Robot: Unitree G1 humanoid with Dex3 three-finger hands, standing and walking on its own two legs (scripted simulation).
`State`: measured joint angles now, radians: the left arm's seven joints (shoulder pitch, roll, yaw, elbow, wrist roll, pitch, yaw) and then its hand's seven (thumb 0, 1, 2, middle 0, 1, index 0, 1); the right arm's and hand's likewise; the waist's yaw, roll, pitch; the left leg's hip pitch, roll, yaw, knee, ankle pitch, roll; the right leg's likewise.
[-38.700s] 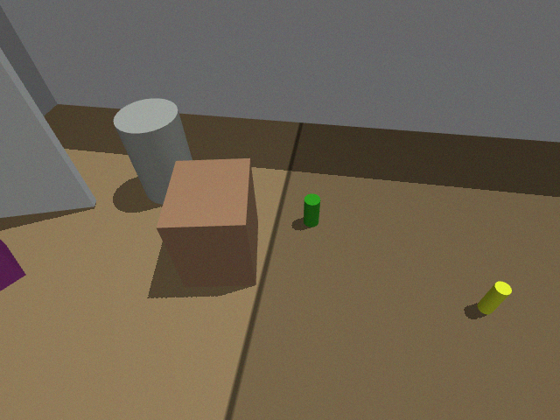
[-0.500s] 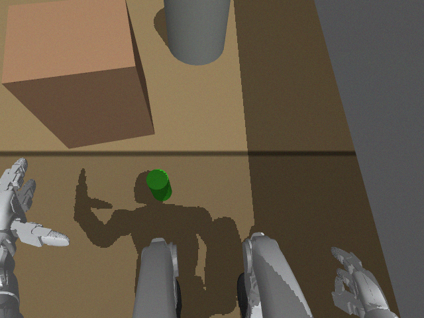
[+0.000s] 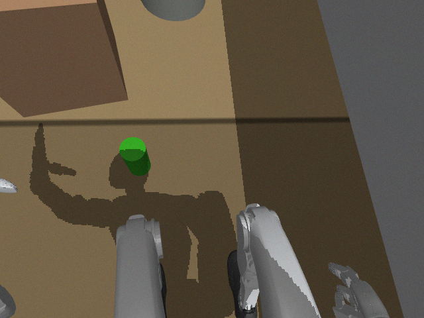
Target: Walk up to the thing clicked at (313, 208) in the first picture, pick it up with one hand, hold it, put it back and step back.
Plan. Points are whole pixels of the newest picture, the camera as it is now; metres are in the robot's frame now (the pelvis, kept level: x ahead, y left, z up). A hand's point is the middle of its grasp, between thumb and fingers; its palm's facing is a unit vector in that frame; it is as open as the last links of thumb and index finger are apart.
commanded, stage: go down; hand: left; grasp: from the side
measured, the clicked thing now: (136, 158) +0.52 +0.18 -0.37
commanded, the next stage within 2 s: approach in 0.74 s
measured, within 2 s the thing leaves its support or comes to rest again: neither
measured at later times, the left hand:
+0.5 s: hand out of the picture +0.45 +0.36 -0.03, palm faces +0.08 -0.99 -0.09, open 17.2 cm
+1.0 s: hand (1, 128) +0.47 +0.36 -0.05, palm faces +0.06 -1.00 -0.07, open 17.2 cm
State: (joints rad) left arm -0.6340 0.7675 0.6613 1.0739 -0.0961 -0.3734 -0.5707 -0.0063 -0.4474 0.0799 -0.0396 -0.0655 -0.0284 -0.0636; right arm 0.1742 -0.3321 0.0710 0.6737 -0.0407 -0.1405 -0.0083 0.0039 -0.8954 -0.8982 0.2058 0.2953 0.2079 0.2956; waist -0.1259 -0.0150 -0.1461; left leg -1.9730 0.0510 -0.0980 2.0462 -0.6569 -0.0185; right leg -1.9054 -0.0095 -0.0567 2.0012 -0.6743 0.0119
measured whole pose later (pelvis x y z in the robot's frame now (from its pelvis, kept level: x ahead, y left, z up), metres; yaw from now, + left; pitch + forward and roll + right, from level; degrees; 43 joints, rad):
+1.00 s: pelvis -0.01 +0.00 -0.07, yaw -3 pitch +31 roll -8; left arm -0.85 0.95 0.70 1.19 -0.13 -0.43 -0.66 -0.01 -0.46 0.06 -0.06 -0.08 -0.04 -0.08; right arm 0.16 -0.36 0.16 0.67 -0.07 -0.11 0.01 0.00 -0.90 -0.90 0.21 0.30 0.21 0.30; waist -0.19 -0.02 -0.06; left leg -2.18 0.04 -0.15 2.28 -0.66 -0.01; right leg -2.08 0.00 -0.08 2.21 -0.68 0.02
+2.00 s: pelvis -0.02 +0.02 -0.15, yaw -12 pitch +16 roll -17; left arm -0.85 0.97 0.45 1.55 -0.08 -0.99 -0.18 -0.01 -0.49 0.06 -0.04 -0.09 -0.05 -0.07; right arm -0.11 -0.39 0.54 0.55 -0.35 0.04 0.10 0.00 -0.91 -0.90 0.21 0.30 0.21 0.30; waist -0.32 -0.25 0.27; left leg -2.24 0.03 -0.38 2.62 -0.70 -0.02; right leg -2.08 0.07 -0.24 2.38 -0.64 0.08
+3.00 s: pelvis -0.02 +0.02 -0.13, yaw -13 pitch +18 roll -20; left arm -0.92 0.98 0.33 1.62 0.03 -1.07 -0.02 0.00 0.02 0.54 -0.56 -0.57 -0.55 -0.56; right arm -0.17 -0.35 0.56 0.58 -0.39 0.07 0.12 -0.01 -0.87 -0.89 0.21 0.30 0.21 0.30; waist -0.35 -0.25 0.26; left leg -2.23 0.01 -0.42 2.57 -0.70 -0.03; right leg -2.04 0.07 -0.28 2.31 -0.64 0.07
